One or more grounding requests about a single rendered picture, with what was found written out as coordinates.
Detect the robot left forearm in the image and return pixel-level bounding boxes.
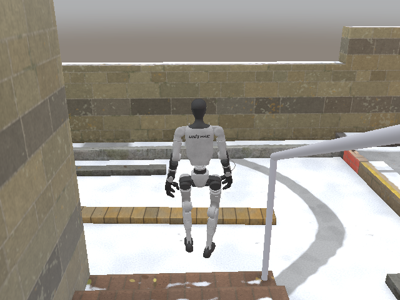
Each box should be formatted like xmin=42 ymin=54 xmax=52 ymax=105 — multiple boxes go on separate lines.
xmin=166 ymin=153 xmax=178 ymax=183

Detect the left robot upper arm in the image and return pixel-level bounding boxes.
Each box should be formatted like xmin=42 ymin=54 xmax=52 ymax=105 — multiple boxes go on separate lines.
xmin=172 ymin=126 xmax=186 ymax=162

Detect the humanoid robot head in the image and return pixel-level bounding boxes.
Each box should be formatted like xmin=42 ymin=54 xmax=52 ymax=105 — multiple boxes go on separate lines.
xmin=189 ymin=99 xmax=210 ymax=129

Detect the robot right forearm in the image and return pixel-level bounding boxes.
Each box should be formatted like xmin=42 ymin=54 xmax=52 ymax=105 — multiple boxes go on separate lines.
xmin=221 ymin=151 xmax=232 ymax=177

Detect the robot right hand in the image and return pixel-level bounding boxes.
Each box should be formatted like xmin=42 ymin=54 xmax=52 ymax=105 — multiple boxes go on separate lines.
xmin=220 ymin=175 xmax=233 ymax=190

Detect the robot left hand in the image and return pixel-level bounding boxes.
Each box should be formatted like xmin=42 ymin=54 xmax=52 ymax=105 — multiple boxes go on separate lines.
xmin=165 ymin=180 xmax=179 ymax=198

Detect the right robot upper arm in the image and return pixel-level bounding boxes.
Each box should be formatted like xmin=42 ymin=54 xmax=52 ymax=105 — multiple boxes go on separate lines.
xmin=212 ymin=126 xmax=227 ymax=160

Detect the robot right foot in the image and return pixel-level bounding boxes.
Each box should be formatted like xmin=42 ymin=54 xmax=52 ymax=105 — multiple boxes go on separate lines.
xmin=203 ymin=242 xmax=216 ymax=258

